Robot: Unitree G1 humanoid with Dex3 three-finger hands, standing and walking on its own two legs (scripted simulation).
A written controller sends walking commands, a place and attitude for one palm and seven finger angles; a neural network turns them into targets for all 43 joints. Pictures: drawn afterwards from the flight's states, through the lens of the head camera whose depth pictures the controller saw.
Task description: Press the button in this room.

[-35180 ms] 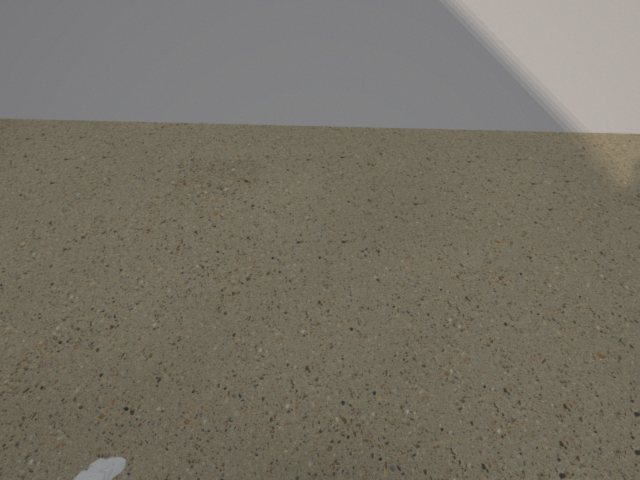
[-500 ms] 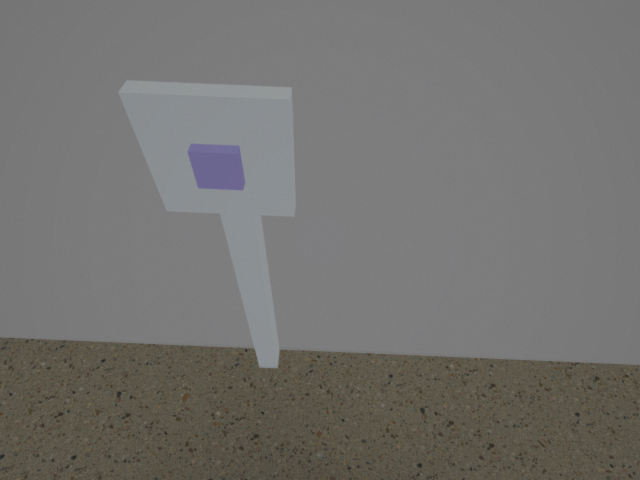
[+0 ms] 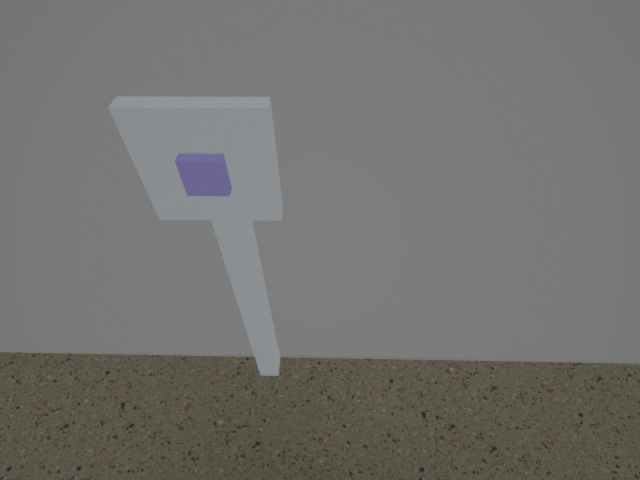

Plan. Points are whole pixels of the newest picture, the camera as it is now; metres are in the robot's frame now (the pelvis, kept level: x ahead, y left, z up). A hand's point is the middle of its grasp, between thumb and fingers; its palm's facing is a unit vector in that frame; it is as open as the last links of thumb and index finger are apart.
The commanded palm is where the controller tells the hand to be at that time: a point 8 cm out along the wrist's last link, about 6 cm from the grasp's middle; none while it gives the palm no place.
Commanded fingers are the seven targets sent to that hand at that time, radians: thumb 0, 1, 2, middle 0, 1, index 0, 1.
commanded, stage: come to a stop and stand still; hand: left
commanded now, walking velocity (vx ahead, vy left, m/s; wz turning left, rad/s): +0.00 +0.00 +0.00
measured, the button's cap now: (205, 173) +0.52 +0.21 +0.10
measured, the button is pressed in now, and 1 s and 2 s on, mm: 0 0 0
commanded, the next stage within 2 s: look again from close up in 0.60 s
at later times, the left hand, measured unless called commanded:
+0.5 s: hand out of the picture +0.02 +0.15 -0.18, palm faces +0.02 -0.98 -0.18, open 7.4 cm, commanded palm none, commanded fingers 0.00 0.90 0.90 -0.20 -0.30 -0.20 -0.30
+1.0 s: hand out of the picture +0.03 +0.15 -0.17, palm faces +0.02 -0.98 -0.18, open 7.4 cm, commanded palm none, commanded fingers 0.00 0.90 0.90 -0.20 -0.30 -0.20 -0.30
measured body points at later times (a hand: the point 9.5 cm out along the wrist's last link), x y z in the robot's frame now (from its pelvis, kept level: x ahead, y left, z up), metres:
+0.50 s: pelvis +0.02 -0.02 +0.00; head +0.03 -0.02 +0.45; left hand +0.02 +0.20 -0.16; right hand +0.02 -0.23 -0.16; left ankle +0.01 +0.12 -0.74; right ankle +0.01 -0.11 -0.74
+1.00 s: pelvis +0.03 -0.02 +0.00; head +0.05 -0.02 +0.45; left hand +0.03 +0.20 -0.16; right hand +0.03 -0.23 -0.16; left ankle +0.01 +0.12 -0.74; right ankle +0.01 -0.11 -0.74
